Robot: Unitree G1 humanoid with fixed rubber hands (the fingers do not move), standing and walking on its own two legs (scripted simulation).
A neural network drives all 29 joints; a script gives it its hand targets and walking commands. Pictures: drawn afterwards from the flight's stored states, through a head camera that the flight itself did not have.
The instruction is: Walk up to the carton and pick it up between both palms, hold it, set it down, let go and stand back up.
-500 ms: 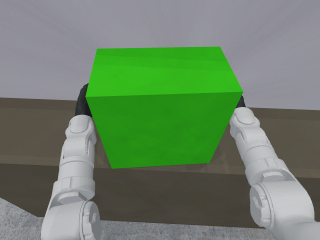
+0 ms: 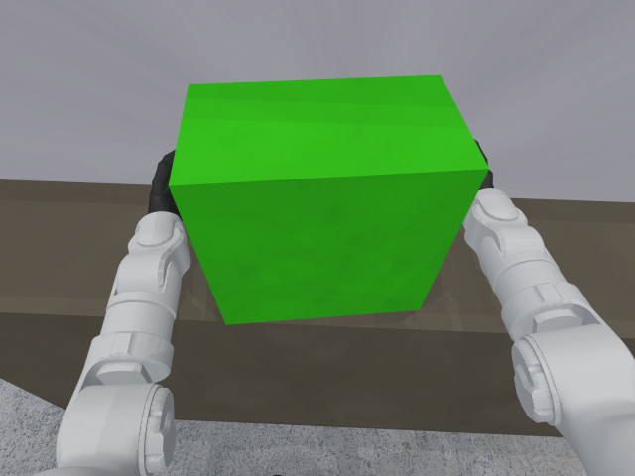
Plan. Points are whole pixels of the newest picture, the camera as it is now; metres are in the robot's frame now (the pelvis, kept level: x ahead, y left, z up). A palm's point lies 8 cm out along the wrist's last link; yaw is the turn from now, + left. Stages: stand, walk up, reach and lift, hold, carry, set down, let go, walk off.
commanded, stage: set down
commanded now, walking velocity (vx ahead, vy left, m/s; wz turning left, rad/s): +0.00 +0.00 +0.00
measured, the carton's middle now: (321, 213) +0.42 +0.06 +0.08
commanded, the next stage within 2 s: none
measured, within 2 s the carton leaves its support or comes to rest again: neither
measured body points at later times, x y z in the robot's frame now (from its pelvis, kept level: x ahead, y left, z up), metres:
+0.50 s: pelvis -0.01 +0.00 -0.01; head +0.07 +0.01 +0.44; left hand +0.38 +0.29 +0.13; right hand +0.47 -0.18 +0.13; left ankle +0.05 +0.13 -0.74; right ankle -0.02 -0.11 -0.74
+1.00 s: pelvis -0.02 +0.00 +0.00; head +0.02 +0.00 +0.44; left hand +0.39 +0.30 +0.22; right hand +0.46 -0.19 +0.23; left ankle +0.05 +0.13 -0.74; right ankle -0.02 -0.11 -0.74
